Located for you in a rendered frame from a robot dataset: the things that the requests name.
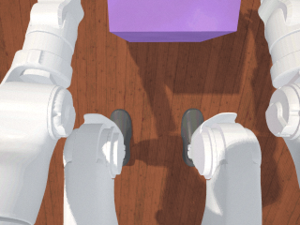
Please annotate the carton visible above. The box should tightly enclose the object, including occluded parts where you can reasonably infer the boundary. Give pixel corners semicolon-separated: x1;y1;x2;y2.
107;0;241;42

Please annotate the robot right thigh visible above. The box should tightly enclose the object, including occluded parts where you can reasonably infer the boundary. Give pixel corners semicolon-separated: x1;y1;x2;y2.
195;123;263;225

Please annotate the right robot forearm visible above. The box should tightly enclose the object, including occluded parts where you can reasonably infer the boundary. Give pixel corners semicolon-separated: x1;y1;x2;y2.
258;0;300;89

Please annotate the robot right upper arm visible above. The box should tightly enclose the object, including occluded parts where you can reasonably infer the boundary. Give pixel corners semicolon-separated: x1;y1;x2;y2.
265;82;300;188

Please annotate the robot left shin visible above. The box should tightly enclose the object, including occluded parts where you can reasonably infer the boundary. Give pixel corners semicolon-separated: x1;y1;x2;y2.
63;113;126;167

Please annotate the robot left upper arm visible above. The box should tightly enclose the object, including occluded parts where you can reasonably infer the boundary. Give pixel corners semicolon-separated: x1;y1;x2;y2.
0;81;76;225

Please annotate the left robot forearm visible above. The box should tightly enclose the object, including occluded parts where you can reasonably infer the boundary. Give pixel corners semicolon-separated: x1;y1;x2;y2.
0;0;84;89

